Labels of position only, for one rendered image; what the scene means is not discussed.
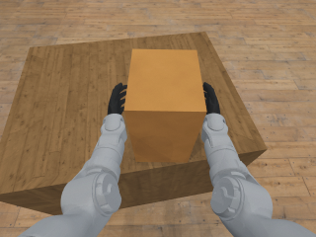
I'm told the carton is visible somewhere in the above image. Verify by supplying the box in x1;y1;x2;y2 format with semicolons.
123;48;207;163

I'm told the pedestal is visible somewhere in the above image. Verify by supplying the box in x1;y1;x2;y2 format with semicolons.
0;32;268;215

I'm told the robot right forearm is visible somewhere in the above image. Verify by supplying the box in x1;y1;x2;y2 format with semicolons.
201;113;260;187

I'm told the robot right upper arm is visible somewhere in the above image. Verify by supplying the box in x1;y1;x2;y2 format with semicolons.
210;176;316;237

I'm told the robot right hand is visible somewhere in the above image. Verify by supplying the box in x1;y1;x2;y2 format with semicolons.
202;82;221;115

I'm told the robot left forearm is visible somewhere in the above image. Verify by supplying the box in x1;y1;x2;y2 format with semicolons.
60;114;127;211

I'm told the robot left hand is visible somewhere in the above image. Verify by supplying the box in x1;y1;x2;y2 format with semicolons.
107;82;127;115

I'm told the robot left upper arm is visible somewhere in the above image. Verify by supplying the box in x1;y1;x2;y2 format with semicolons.
17;172;121;237

